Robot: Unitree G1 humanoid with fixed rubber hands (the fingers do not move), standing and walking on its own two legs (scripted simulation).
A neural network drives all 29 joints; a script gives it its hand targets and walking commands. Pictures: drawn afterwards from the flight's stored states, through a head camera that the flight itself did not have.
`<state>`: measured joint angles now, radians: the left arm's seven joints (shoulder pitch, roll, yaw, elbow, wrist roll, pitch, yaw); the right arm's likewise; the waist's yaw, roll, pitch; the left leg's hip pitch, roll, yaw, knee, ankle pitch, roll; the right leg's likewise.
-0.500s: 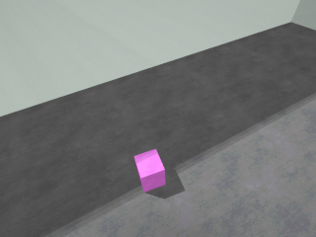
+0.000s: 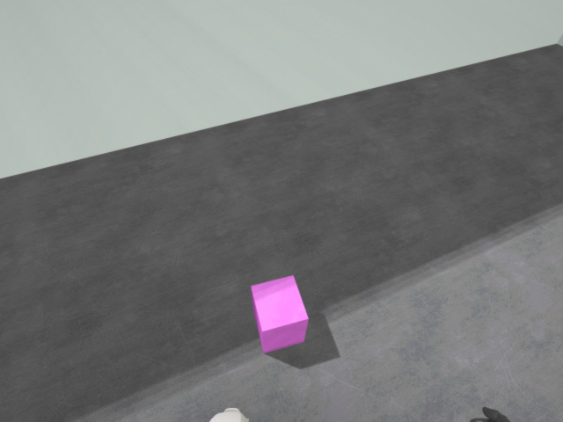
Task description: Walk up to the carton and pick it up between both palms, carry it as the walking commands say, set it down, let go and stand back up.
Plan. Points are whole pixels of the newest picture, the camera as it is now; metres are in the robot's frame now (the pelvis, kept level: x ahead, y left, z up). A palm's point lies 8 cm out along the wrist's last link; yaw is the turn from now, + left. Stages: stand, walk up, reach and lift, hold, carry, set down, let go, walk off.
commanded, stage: walk up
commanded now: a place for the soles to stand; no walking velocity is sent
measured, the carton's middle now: (278, 314) +0.55 +0.05 -0.64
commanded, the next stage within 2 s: none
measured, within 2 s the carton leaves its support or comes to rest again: neither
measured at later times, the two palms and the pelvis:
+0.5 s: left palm out of the picture +0.10 +0.30 -0.08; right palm out of the picture +0.10 -0.32 -0.10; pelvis +0.01 -0.01 +0.02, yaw -1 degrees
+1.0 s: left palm (96, 385) +0.19 +0.31 -0.10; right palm out of the picture +0.07 -0.36 -0.06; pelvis +0.08 -0.02 +0.01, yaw +3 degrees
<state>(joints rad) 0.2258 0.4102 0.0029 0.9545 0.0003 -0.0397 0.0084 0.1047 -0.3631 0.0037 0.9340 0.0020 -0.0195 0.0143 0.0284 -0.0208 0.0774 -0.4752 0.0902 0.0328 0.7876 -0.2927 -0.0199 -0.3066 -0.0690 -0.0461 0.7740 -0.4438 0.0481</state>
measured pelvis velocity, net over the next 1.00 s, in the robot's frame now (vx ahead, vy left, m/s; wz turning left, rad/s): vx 0.08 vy -0.02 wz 0.05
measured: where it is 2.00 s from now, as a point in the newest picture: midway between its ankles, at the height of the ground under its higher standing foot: outside the picture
